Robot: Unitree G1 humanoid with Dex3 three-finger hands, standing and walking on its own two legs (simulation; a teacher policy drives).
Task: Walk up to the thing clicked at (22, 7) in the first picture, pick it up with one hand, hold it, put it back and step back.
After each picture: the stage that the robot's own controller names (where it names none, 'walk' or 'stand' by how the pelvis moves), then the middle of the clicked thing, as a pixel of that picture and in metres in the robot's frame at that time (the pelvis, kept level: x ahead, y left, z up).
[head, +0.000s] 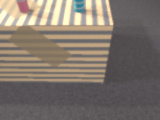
stand; out of the picture +1.05 +0.46 +0.02
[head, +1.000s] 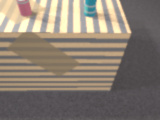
walk; out of the picture +0.91 +0.35 +0.05
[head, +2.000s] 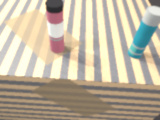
stand; (56, 28) +0.61 +0.14 +0.03
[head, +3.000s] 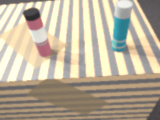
stand; (39, 34) +0.63 +0.28 +0.02
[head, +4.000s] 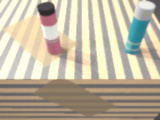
stand; (50, 31) +0.61 +0.20 +0.04
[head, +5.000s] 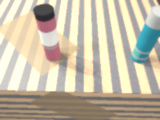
stand; (49, 36) +0.54 +0.17 +0.04
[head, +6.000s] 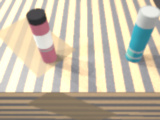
stand; (43, 39) +0.54 +0.20 +0.03
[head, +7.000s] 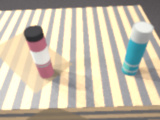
stand; (40, 54) +0.50 +0.21 +0.02
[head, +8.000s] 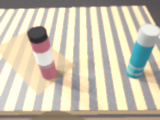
stand; (44, 55) +0.49 +0.20 +0.02
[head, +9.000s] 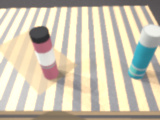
stand; (45, 55) +0.49 +0.19 +0.02
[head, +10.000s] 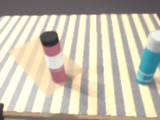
rise first; (54, 59) +0.49 +0.18 +0.02
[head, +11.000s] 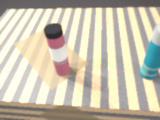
go down; (58, 52) +0.51 +0.16 +0.02
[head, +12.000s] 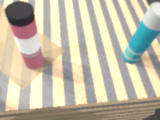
go down; (28, 41) +0.48 +0.16 +0.06
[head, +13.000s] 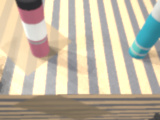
approach; (35, 28) +0.51 +0.16 +0.08
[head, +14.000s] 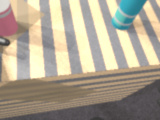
close in; out of the picture +0.54 +0.17 +0.13
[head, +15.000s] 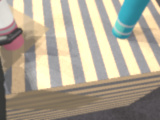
lift; out of the picture +0.53 +0.19 +0.11
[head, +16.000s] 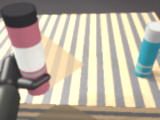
lift; (30, 56) +0.31 +0.17 +0.22
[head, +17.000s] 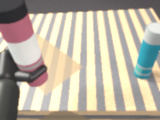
hold; (25, 49) +0.33 +0.17 +0.23
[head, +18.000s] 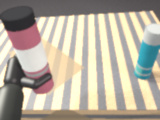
hold; (32, 56) +0.33 +0.16 +0.21
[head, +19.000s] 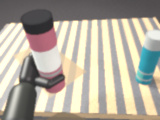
hold; (47, 57) +0.33 +0.13 +0.21
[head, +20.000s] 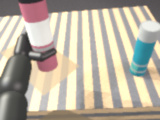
crouch; (40, 33) +0.43 +0.14 +0.21
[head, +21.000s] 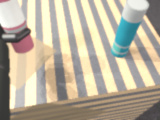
lower; (10, 14) +0.52 +0.17 +0.16
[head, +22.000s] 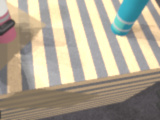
lower; out of the picture +0.55 +0.19 +0.12
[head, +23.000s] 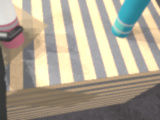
lower; (0, 9) +0.54 +0.17 +0.11
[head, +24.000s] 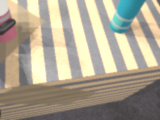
lower; out of the picture +0.55 +0.18 +0.12
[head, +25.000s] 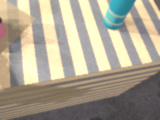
lower; out of the picture +0.56 +0.19 +0.12
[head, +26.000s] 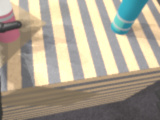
open; out of the picture +0.55 +0.17 +0.11
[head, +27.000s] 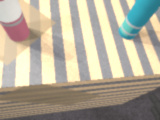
sink last; (5, 6) +0.52 +0.18 +0.10
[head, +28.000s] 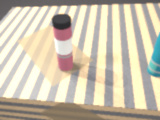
sink last; (63, 45) +0.52 +0.15 +0.07
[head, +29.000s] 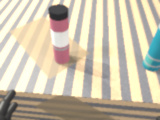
stand; (60, 37) +0.53 +0.15 +0.07
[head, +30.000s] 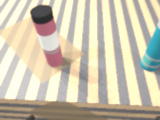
stand; (49, 39) +0.50 +0.17 +0.08
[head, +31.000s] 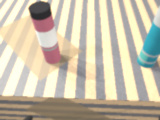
stand; (47, 36) +0.51 +0.18 +0.09
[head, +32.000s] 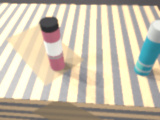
stand; (53, 46) +0.53 +0.17 +0.03
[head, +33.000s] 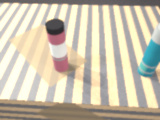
stand; (58, 48) +0.52 +0.15 +0.02
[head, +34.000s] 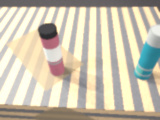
stand; (53, 52) +0.51 +0.17 +0.02
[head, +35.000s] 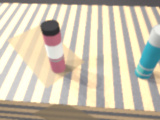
walk; (54, 49) +0.51 +0.17 +0.02
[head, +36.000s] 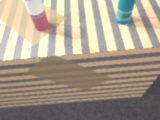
walk; (34, 5) +0.67 +0.22 +0.05
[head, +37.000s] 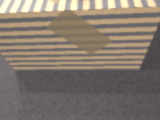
walk; out of the picture +1.04 +0.24 +0.04
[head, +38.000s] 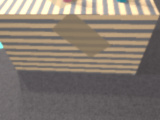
stand; out of the picture +1.14 +0.17 +0.03
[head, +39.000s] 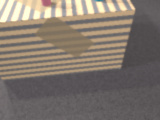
stand; out of the picture +1.14 +0.28 +0.02
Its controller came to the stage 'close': yes
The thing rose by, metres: 0.20
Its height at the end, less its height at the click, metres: +0.00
